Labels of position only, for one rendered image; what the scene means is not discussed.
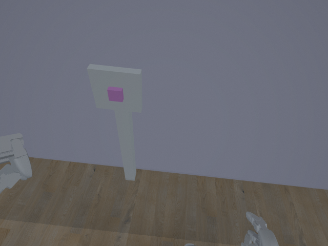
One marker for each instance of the robot left hand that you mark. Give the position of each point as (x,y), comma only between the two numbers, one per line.
(11,150)

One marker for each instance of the button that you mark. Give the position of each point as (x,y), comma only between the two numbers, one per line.
(115,94)

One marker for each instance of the robot right hand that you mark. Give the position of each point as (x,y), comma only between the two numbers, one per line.
(265,237)

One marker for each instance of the panel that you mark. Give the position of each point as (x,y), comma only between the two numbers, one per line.
(130,80)

